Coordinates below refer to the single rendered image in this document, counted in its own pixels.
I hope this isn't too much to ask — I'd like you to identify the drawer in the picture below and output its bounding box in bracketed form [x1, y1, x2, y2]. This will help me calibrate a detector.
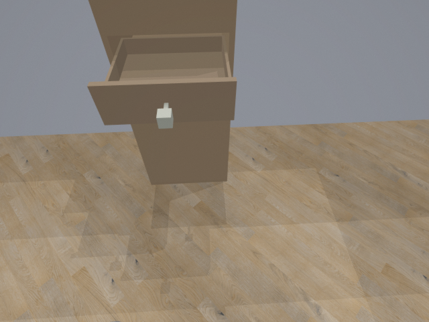
[87, 35, 237, 125]

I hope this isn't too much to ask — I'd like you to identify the handle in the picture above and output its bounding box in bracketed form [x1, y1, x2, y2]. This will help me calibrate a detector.
[156, 103, 174, 129]

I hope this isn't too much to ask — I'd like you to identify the cabinet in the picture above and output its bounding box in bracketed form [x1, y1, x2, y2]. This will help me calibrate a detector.
[88, 0, 237, 185]

